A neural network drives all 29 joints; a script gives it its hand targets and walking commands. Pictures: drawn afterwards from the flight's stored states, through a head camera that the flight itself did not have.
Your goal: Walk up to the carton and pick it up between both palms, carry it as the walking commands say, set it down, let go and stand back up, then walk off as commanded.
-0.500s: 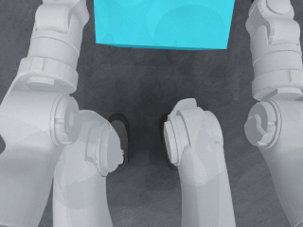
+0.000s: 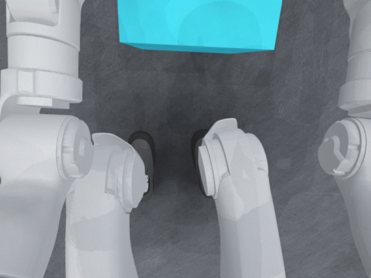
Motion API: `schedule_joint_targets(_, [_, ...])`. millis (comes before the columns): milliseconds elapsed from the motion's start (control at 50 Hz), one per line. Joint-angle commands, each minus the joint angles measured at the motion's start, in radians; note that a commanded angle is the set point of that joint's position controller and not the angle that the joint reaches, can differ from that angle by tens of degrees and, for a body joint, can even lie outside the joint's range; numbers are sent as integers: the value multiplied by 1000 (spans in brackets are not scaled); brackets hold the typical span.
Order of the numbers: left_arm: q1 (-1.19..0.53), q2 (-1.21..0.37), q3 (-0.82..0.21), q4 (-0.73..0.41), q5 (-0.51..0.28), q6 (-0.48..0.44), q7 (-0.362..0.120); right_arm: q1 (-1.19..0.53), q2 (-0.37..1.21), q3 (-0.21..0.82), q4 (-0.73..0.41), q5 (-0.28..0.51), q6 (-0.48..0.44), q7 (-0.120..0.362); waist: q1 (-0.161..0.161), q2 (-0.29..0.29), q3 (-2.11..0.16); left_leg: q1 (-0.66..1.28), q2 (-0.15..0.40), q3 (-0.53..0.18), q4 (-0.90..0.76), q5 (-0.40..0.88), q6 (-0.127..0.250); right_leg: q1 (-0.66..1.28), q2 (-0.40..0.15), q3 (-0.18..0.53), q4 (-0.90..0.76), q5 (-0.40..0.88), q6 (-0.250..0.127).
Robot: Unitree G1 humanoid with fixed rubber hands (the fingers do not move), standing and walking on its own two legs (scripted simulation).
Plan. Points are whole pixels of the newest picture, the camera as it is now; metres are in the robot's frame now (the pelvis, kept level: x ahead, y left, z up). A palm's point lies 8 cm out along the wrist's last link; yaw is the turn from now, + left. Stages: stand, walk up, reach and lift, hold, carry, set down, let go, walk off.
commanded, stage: set down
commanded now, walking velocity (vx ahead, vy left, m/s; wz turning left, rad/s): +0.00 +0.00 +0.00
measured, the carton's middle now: out of the picture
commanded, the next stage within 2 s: let go in 0.94 s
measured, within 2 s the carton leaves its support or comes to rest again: neither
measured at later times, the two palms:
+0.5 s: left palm out of the picture +0.58 +0.08 +0.01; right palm out of the picture +0.52 -0.30 +0.01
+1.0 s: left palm out of the picture +0.60 +0.07 +0.12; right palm out of the picture +0.54 -0.31 +0.14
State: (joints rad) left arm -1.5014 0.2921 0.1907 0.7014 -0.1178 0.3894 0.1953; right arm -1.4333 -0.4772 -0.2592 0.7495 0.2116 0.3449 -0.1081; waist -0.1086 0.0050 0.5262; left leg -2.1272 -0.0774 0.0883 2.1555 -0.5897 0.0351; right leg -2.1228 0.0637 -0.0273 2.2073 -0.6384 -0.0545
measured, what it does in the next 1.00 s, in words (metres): rises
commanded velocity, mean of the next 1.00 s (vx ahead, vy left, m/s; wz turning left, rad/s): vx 0.00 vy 0.00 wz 0.00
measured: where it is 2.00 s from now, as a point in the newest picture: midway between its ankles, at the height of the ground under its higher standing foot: (175, 175)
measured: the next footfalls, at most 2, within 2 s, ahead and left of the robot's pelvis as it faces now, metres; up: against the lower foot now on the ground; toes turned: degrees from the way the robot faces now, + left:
none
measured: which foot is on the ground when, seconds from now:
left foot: down 0.00-1.00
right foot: down 0.00-1.00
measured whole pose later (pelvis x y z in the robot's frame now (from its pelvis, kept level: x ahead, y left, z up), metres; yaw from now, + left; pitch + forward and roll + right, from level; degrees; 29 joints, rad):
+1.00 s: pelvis +0.01 +0.01 +0.26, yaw -3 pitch +32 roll +2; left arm -1.47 0.31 0.19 0.55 -0.08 0.53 0.14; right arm -1.41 -0.52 -0.26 0.59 0.21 0.45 0.03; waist -0.10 0.01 0.52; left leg -1.41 -0.08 0.03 1.19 -0.33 0.04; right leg -1.42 0.09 0.07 1.23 -0.36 -0.01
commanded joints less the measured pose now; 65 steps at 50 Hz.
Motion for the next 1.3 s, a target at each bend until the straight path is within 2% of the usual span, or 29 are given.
schedule_joint_targets(0, [-321, 293, -31, -511, -46, 92, 23, -284, -273, 57, -466, 109, 84, 43, -28, -5, -2431, 1070, -42, -72, -298, 461, -9, 1138, 1, 50, -407, 697, 67])
schedule_joint_targets(40, [-305, 267, -44, -392, -44, 131, 7, -250, -300, 28, -361, 54, 108, 51, -73, -6, -2317, 1048, -41, -80, -338, 398, -13, 1038, -8, 40, -451, 605, 65])
schedule_joint_targets(100, [-228, 244, -37, -259, -13, 159, -7, -215, -281, 20, -322, 20, 116, 65, -49, -3, -2263, 1041, -43, -74, -420, 377, -16, 1047, -8, 31, -517, 582, 68])
schedule_joint_targets(160, [-280, 240, -35, -415, -14, 141, -8, -250, -262, 22, -372, 44, 100, 87, -34, 27, -2329, 1149, -42, -86, -462, 448, -20, 1043, -1, 22, -557, 615, 62])
schedule_joint_targets(180, [-286, 240, -39, -401, -12, 144, -6, -237, -276, 5, -363, 39, 98, 92, -57, 36, -2331, 1211, -39, -100, -467, 485, -25, 999, 3, 12, -567, 617, 65])
schedule_joint_targets(200, [-275, 248, -18, -398, -3, 142, -7, -243, -279, 7, -357, 39, 98, 99, -34, 27, -2319, 1222, -38, -102, -487, 485, -28, 999, 5, 10, -584, 605, 62])
schedule_joint_targets(240, [-308, 257, -30, -407, -3, 151, -4, -246, -305, -20, -339, 34, 104, 107, -55, 56, -2337, 1311, -31, -119, -523, 482, -36, 951, 7, -5, -620, 560, 63])
schedule_joint_targets(300, [-338, 251, -28, -462, 1, 164, 1, -279, -320, -22, -376, 36, 115, 116, -40, 82, -2413, 1425, -26, -122, -575, 487, -44, 993, 6, -6, -674, 535, 59])
schedule_joint_targets(360, [-358, 281, -17, -505, 4, 189, 8, -288, -370, -50, -426, 25, 136, 111, -63, 77, -2468, 1488, -19, -125, -618, 477, -49, 1039, 9, -10, -723, 534, 61])
schedule_joint_targets(380, [-360, 280, -22, -517, -5, 197, 9, -286, -353, -30, -433, 41, 147, 112, -46, 76, -2489, 1525, -15, -133, -647, 475, -46, 1065, 10, -3, -739, 527, 61])
schedule_joint_targets(400, [-361, 277, -17, -499, -7, 205, 11, -286, -363, -40, -403, 33, 152, 115, -63, 60, -2444, 1528, -13, -140, -665, 452, -48, 1036, 11, -10, -762, 495, 59])
schedule_joint_targets(420, [-377, 289, -16, -545, -8, 211, 14, -313, -350, -24, -454, 51, 160, 115, -42, 68, -2502, 1556, -12, -131, -676, 460, -44, 1107, 10, 5, -784, 514, 59])
schedule_joint_targets(440, [-385, 277, -38, -511, -27, 224, 11, -330, -369, -27, -458, 50, 169, 115, -67, 51, -2491, 1546, -10, -139, -698, 425, -41, 1112, 12, -3, -794, 504, 61])
schedule_joint_targets(460, [-388, 273, -30, -489, -28, 233, 10, -343, -379, -22, -453, 50, 173, 114, -63, 44, -2494, 1530, -10, -129, -709, 403, -42, 1140, 8, 5, -814, 490, 62])
schedule_joint_targets(620, [-294, 305, 25, -397, 11, 213, -15, -303, -294, 30, -417, 61, 177, 113, 21, -47, -2432, 1482, -18, -103, -842, 481, -24, 1405, 7, 66, -958, 648, 85])
schedule_joint_targets(640, [-259, 293, 26, -372, 7, 205, -21, -295, -292, 26, -411, 57, 168, 113, 13, -72, -2403, 1456, -17, -104, -864, 487, -20, 1451, 7, 72, -977, 684, 84])
schedule_joint_targets(800, [-137, 288, 77, -267, 70, 142, -51, -204, -221, 29, -364, 31, 116, 127, 85, -102, -2356, 1455, -16, -104, -1017, 572, -19, 1668, -4, 113, -1092, 839, 93])
schedule_joint_targets(820, [-130, 268, 72, -200, 88, 134, -53, -180, -219, 28, -251, -3, 105, 130, 64, -107, -2272, 1398, -11, -103, -1015, 543, -28, 1620, -9, 108, -1100, 806, 92])
schedule_joint_targets(860, [-95, 231, 72, -183, 103, 110, -62, -140, -177, 38, -208, -29, 78, 138, 63, -100, -2271, 1435, -14, -108, -1038, 617, -34, 1633, -9, 105, -1119, 874, 89])
schedule_joint_targets(880, [-74, 203, 61, -187, 98, 98, -61, -110, -178, 25, -216, -48, 64, 142, 42, -101, -2300, 1483, -15, -115, -1042, 666, -34, 1653, -8, 107, -1132, 914, 85])
schedule_joint_targets(940, [-46, 171, 38, -222, 127, 68, -55, -28, -167, 3, -118, -109, 38, 152, 25, -28, -2287, 1638, -6, -132, -1044, 755, -66, 1528, 5, 72, -1156, 854, 76])
schedule_joint_targets(1000, [-52, 153, 29, -315, 138, 59, -28, -23, -212, -26, -228, -131, 20, 161, 6, 16, -2404, 1845, 7, -150, -1031, 890, -85, 1471, 20, 44, -1164, 843, 69])
schedule_joint_targets(1020, [-40, 137, 23, -327, 141, 66, -18, 4, -222, -24, -201, -137, 26, 164, 10, 46, -2399, 1879, 18, -154, -1034, 892, -97, 1443, 20, 39, -1159, 808, 64])
schedule_joint_targets(1080, [31, 101, -5, -397, 112, 97, 16, 22, -269, -21, -338, -141, 41, 170, 3, 64, -2507, 2003, 28, -163, -1035, 935, -102, 1462, 21, 21, -1164, 773, 55])
schedule_joint_targets(1100, [143, 109, -12, -460, 107, 105, 28, 115, -271, -8, -412, -143, 52, 171, 23, 50, -2613, 2077, 25, -156, -1035, 985, -97, 1541, 27, 15, -1150, 814, 57])
schedule_joint_targets(1160, [528, 76, -79, -698, 80, 115, 25, 538, -237, 68, -653, -129, 60, 169, 13, 30, -2797, 2238, 19, -162, -1041, 1113, -99, 1748, 33, 21, -1158, 956, 68])
schedule_joint_targets(1200, [620, 49, -71, -708, 61, 122, 1, 590, -206, 106, -694, -93, 60, 180, 34, 46, -2591, 2194, 12, -166, -1079, 1029, -79, 1639, 27, 17, -1192, 883, 75])
schedule_joint_targets(1240, [747, 41, -66, -679, 55, 126, -32, 639, -197, 109, -741, -89, 56, 190, 38, -15, -2370, 2032, 8, -142, -1140, 886, -57, 1740, 13, 38, -1246, 860, 54])
schedule_joint_targets(1280, [797, 0, -108, -736, -2, 101, -66, 686, -187, 86, -808, -98, 45, 193, 3, -71, -2236, 1939, 12, -133, -1170, 799, -54, 1797, 15, 33, -1271, 838, 42])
